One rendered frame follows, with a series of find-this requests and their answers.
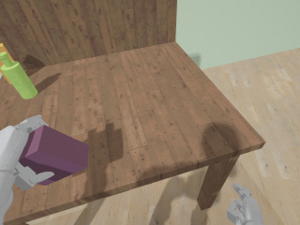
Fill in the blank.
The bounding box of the sponge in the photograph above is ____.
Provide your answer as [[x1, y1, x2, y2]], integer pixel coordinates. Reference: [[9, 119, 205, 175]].
[[15, 125, 89, 186]]

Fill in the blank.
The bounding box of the right robot hand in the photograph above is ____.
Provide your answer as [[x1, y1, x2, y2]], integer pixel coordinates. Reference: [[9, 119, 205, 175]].
[[227, 182, 264, 225]]

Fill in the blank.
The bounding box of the left robot hand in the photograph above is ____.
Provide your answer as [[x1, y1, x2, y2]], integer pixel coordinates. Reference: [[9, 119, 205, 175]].
[[0, 114, 54, 191]]

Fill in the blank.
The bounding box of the table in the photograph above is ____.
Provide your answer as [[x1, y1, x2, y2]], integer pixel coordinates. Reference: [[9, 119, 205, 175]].
[[0, 0, 266, 225]]

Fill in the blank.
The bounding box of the left robot forearm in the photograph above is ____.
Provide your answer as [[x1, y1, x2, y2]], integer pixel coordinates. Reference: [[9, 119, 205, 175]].
[[0, 171, 16, 225]]

